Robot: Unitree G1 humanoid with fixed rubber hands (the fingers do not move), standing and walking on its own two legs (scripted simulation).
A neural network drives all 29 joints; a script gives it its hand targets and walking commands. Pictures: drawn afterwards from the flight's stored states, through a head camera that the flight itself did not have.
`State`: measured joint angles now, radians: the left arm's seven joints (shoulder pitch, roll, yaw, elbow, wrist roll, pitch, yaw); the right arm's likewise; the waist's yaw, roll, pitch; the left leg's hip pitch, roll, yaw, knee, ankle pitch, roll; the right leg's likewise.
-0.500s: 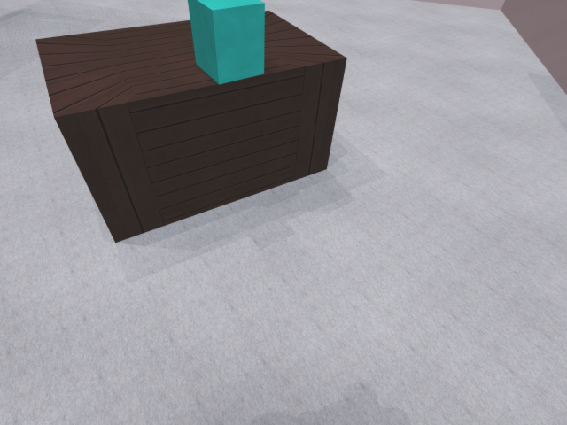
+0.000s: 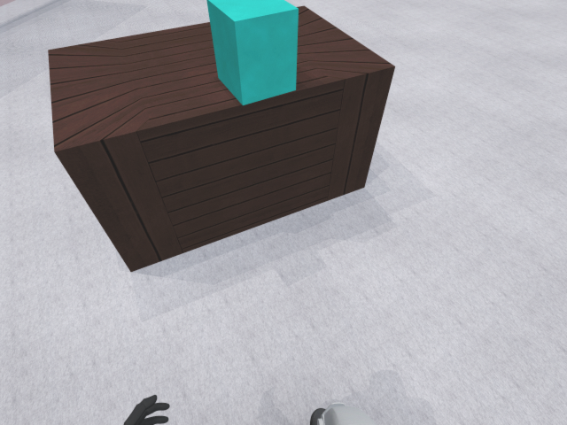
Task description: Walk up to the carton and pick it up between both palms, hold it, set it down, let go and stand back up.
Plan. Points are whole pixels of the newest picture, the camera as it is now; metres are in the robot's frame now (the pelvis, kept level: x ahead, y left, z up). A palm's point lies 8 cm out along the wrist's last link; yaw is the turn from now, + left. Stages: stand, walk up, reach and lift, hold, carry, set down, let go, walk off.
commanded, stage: walk up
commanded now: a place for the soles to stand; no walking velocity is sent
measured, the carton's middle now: (253, 47) +1.19 +0.01 +0.00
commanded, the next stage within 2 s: none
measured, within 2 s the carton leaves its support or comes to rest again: neither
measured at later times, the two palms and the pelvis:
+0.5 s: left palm (135, 422) +0.18 +0.24 -0.14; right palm (391, 259) +0.41 -0.23 -0.09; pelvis +0.25 -0.01 +0.00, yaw +10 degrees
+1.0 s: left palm (172, 243) +0.50 +0.21 -0.10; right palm (418, 221) +0.52 -0.33 -0.11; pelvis +0.47 -0.06 +0.00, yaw +13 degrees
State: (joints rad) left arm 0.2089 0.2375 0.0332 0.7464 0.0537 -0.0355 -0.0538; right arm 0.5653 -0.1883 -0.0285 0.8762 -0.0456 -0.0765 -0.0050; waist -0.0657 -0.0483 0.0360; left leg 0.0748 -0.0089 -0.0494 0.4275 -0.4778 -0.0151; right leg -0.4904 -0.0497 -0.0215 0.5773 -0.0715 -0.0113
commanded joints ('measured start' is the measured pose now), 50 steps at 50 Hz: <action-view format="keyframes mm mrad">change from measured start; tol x32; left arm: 1 362 301 93 -25 34 -50 54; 43 80 121 39 -152 -6 23 -24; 50 413 306 94 -86 6 -27 33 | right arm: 1 204 -95 -13 -121 17 10 1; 18 -264 -106 -38 -291 6 29 36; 25 125 -333 -118 -235 -35 8 -21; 50 4 -96 -16 -267 -3 17 12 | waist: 1 145 -261 -226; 25 -62 317 -178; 45 38 170 66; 50 152 -300 -85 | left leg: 1 -598 -45 17 731 -107 48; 23 -202 -1 116 128 337 94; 27 92 478 -811 -132 -152 396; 38 -455 191 -119 -221 99 236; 46 -424 259 -136 -58 28 210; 50 -699 -41 56 735 -121 46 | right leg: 1 736 -353 631 -172 -444 -177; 3 575 -412 864 -430 -752 -185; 9 298 -226 141 -282 32 -158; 20 333 -197 -35 -225 66 -137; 28 -215 -11 23 809 -434 -10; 48 424 -9 -48 -18 -156 -18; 50 579 -313 468 -204 -358 -125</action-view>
